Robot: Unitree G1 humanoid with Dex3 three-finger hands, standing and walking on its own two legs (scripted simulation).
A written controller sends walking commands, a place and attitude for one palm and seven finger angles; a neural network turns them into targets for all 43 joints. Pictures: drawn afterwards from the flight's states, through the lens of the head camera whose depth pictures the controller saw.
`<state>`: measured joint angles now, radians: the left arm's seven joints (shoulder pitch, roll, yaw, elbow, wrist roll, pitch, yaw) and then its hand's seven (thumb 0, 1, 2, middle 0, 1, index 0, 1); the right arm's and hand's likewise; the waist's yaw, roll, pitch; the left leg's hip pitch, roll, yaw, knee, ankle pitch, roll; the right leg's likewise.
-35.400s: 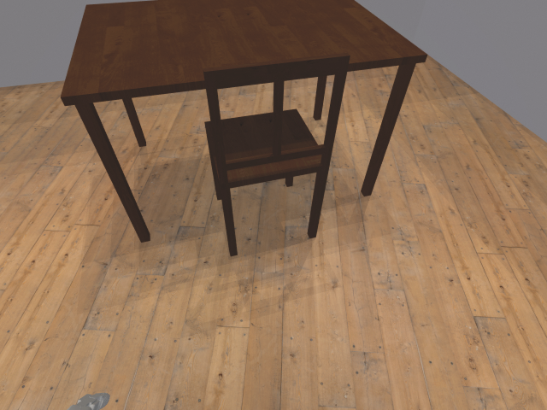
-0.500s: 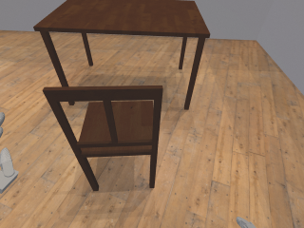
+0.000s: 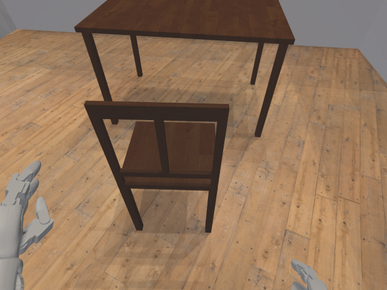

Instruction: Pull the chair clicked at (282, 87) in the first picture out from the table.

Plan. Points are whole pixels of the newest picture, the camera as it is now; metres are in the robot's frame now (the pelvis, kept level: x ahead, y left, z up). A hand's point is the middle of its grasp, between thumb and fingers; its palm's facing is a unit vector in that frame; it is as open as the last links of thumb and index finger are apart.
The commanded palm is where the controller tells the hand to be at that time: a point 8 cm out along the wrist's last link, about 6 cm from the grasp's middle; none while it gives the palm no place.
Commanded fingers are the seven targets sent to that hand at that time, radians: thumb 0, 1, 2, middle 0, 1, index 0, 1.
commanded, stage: let the arm hang, fingers relaxed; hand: left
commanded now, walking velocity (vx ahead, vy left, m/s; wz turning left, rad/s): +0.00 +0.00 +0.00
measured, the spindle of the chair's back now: (162, 148) +0.56 +0.15 -0.10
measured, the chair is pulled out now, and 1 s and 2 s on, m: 0.61 0.61 0.61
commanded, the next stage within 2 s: look to check the result in 1.04 s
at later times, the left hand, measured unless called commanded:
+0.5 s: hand out of the picture -0.01 +0.19 -0.16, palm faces +0.03 -0.97 -0.25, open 7.2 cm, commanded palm none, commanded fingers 0.00 0.90 0.90 -0.20 -0.30 -0.20 -0.30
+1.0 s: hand out of the picture -0.01 +0.12 -0.17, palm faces +0.03 -0.99 -0.16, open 7.3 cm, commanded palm none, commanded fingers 0.00 0.90 0.90 -0.20 -0.30 -0.20 -0.30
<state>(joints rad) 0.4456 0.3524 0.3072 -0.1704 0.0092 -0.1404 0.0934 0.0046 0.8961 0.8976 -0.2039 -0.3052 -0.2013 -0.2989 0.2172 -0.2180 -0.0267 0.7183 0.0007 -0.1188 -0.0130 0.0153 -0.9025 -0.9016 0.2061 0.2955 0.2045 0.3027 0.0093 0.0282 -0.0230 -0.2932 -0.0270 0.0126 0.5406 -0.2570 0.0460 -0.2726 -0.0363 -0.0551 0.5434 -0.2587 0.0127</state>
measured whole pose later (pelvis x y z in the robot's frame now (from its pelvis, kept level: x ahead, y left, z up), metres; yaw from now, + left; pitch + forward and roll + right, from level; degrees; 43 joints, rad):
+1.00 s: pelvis +0.00 -0.03 +0.01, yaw +0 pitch -2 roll +0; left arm 0.32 0.12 -0.02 1.08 0.00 0.01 0.03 0.01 0.93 0.90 -0.20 -0.30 -0.20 -0.30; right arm 0.35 -0.10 0.01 1.08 -0.01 0.00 -0.04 0.01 -0.91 -0.90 0.20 0.29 0.20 0.30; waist 0.00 0.01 0.04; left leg -0.20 0.00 0.00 0.45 -0.23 0.00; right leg -0.18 0.01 -0.04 0.45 -0.24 -0.03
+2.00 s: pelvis +0.01 -0.04 +0.01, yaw +0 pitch -1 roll +0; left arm 0.31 0.12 -0.01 1.08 0.00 0.00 0.03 0.00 0.91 0.90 -0.20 -0.30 -0.20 -0.30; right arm 0.33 -0.11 0.00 1.11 -0.01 -0.01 -0.04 0.01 -0.91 -0.90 0.20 0.29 0.20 0.30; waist 0.00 0.01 0.06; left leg -0.19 0.01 0.00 0.44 -0.22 -0.01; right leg -0.17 0.02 -0.04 0.44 -0.24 -0.03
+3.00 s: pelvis +0.00 -0.04 +0.01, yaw +0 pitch -2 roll +0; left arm 0.31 0.12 0.00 1.08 0.00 0.00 0.04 0.00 0.91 0.90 -0.20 -0.30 -0.20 -0.30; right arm 0.35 -0.10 0.01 1.11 -0.01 -0.01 -0.05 0.01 -0.91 -0.90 0.20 0.29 0.20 0.30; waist 0.00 0.01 0.06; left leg -0.20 0.01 -0.01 0.44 -0.22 -0.01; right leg -0.17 0.02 -0.05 0.44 -0.24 -0.04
